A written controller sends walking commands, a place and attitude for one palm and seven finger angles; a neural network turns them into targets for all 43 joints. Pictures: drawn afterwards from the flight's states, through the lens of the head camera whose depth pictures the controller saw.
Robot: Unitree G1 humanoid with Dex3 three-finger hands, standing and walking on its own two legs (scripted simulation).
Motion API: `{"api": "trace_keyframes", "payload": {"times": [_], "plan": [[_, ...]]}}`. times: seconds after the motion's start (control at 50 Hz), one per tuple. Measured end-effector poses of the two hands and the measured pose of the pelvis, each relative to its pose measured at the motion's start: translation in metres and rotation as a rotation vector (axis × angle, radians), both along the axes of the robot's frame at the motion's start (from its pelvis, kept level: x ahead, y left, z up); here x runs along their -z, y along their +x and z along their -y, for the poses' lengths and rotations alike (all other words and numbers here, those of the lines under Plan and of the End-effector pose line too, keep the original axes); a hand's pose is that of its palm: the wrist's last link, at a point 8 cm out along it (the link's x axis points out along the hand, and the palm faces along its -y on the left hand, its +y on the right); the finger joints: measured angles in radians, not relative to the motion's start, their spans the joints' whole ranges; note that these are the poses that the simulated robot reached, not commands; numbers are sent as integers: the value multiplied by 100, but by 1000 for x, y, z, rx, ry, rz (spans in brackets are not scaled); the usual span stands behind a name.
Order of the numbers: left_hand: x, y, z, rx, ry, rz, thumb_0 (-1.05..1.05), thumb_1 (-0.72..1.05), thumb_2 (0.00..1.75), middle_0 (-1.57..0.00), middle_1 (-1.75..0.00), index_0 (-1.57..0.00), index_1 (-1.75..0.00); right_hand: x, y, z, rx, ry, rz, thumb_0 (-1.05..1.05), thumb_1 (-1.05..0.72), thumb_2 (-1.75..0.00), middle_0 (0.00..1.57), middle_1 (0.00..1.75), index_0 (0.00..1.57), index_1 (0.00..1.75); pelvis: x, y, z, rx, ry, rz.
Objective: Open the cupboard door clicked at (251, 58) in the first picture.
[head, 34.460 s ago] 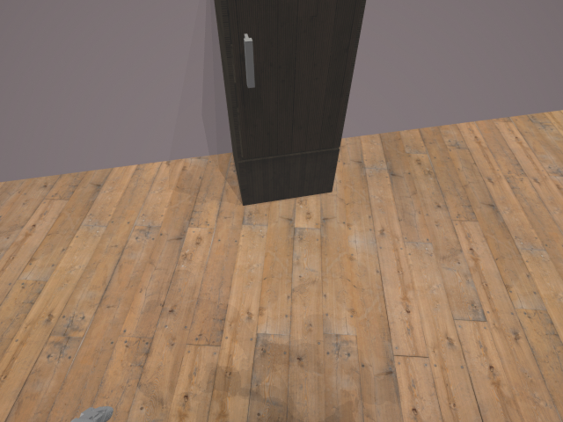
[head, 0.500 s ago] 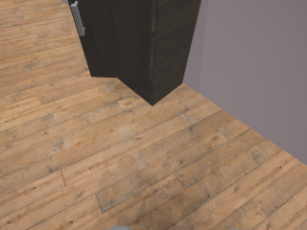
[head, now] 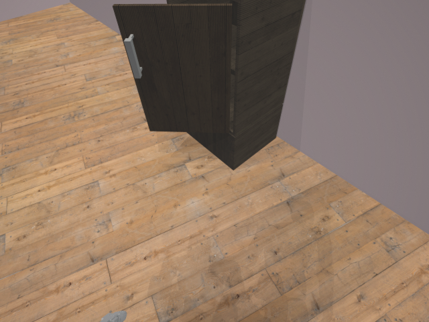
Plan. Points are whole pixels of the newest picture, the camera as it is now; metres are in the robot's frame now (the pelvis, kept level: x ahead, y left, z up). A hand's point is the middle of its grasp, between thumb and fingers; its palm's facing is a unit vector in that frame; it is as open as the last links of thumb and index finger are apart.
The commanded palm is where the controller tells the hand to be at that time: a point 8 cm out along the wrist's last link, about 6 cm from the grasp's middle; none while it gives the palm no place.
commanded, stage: take the last steps up to it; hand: left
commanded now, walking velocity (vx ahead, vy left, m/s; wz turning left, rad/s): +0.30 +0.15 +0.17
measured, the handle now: (134, 56) +1.01 +0.36 -0.03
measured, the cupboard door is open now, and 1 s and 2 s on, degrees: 44 44 44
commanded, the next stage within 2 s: come to a stop and stand still in 1.02 s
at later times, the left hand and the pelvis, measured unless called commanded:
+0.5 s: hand out of the picture +0.05 +0.25 -0.18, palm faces +0.20 -0.96 -0.17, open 7.4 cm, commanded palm none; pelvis +0.16 +0.10 -0.01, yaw +6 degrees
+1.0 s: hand (121, 207) +0.42 +0.28 -0.14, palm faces +0.04 -0.97 -0.22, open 7.3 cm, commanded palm none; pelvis +0.33 +0.10 +0.01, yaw +1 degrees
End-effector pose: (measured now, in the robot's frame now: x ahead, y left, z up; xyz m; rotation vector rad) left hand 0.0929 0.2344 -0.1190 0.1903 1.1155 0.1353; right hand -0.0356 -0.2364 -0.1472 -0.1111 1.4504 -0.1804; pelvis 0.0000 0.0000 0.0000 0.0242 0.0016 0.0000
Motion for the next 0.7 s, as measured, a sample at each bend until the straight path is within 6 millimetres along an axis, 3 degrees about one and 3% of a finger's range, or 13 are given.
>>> {"api": "trace_keyframes", "payload": {"times": [0.04,0.1,0.24,0.36,0.44,0.48,0.52,0.58,0.7], "plan": [[-2,3,4,-25,1,22,1,91,90,-20,-30,-20,-30,2,4,4,-18,11,-40,1,-91,-90,20,30,20,30,0,8,2,-23,-4,12],[-6,-8,7,-67,-1,-21,0,91,90,-20,-30,-20,-30,-4,29,7,-32,16,-42,1,-91,-90,20,30,20,30,-8,23,3,-36,4,13],[-6,-51,-7,-178,-6,-213,0,94,90,-20,-30,-20,-30,-18,125,-6,-103,17,51,1,-91,-90,20,29,20,30,-18,65,-11,-84,7,-10],[5,-82,-20,-273,-65,-392,0,92,90,-20,-30,-20,-30,-16,231,-51,-224,20,144,1,-91,-90,20,29,20,30,-10,109,-47,-112,-5,-20],[25,-83,-42,-308,-109,-501,1,92,90,-20,-30,-20,-30,-7,302,-91,-279,-3,268,1,-91,-90,20,29,20,30,11,143,-82,-112,-25,-20],[32,-67,-57,-301,-108,-518,1,91,90,-20,-30,-20,-30,-8,320,-107,-280,-14,304,0,-91,-90,20,29,20,30,14,154,-92,-108,-14,-13],[33,-37,-73,-281,-96,-482,1,91,90,-20,-30,-20,-30,-11,329,-120,-265,-13,312,0,-91,-90,20,29,20,30,10,164,-99,-89,-6,-12],[28,25,-95,-233,-73,-372,1,92,90,-20,-30,-20,-30,-16,330,-134,-222,-1,306,0,-91,-90,20,30,20,30,1,181,-108,-70,4,-11],[8,155,-122,-138,-20,-141,1,93,90,-20,-29,-20,-30,-18,322,-129,-135,-13,249,-2,-94,-90,21,30,20,30,-9,219,-120,-41,22,-12]]}}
